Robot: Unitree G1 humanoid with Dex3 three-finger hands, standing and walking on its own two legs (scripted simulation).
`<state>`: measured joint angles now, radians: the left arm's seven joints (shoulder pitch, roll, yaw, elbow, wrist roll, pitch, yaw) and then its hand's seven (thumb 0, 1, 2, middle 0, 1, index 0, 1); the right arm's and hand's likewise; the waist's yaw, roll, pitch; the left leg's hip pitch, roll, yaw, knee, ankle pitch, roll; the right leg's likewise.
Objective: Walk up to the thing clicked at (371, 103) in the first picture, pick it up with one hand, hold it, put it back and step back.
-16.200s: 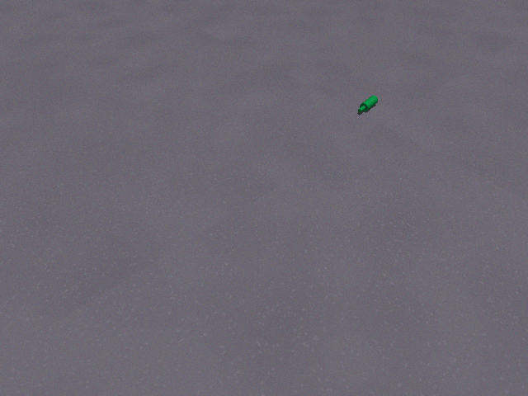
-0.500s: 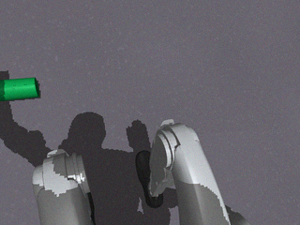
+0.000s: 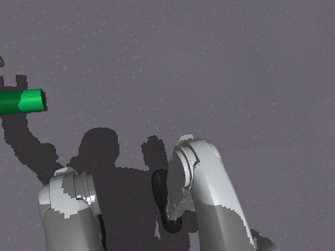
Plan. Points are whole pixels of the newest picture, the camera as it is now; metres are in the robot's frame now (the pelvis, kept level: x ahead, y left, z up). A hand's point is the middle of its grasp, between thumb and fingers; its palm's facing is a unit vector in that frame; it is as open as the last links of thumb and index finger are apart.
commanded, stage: approach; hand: left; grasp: from above
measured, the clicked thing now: (2, 103) +0.52 +0.31 -0.30
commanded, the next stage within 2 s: rest palm in 0.58 s
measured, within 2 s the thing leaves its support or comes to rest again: neither
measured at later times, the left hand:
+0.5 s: hand out of the picture +0.49 +0.32 -0.18, palm faces -0.49 -0.07 -0.87, open 14.0 cm
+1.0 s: hand out of the picture +0.50 +0.30 -0.21, palm faces -0.51 -0.06 -0.86, open 14.2 cm
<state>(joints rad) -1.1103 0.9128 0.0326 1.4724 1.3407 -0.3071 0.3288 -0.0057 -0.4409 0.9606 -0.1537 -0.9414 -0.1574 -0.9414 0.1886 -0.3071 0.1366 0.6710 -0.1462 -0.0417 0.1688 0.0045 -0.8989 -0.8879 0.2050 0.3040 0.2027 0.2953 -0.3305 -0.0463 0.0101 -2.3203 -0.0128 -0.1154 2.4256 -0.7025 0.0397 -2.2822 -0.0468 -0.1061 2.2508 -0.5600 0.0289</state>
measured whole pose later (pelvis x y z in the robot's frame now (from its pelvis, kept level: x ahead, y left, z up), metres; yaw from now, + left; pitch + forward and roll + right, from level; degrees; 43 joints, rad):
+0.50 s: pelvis -0.01 +0.00 -0.01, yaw +0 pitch +32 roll -10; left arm -1.08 0.97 0.13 1.45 1.27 -0.25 0.26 0.00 -0.51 1.00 -0.09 -1.01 -0.10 -1.00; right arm 0.21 -0.33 0.17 0.61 -0.14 -0.05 0.15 0.01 -0.90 -0.88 0.21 0.30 0.20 0.30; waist -0.34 -0.03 0.09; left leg -2.33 -0.01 -0.12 2.43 -0.68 0.03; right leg -2.30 -0.04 -0.11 2.26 -0.53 0.02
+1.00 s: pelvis +0.00 +0.00 -0.01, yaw -1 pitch +32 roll -12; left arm -1.14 0.99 0.10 1.62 1.36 -0.26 0.37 0.00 -0.52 1.02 -0.09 -0.94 -0.07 -0.96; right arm 0.19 -0.33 0.22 0.59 -0.16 -0.06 0.17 0.00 -0.89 -0.89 0.21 0.30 0.20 0.30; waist -0.41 -0.05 0.09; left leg -2.34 -0.01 -0.13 2.45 -0.69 0.05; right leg -2.29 -0.04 -0.12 2.26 -0.54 0.04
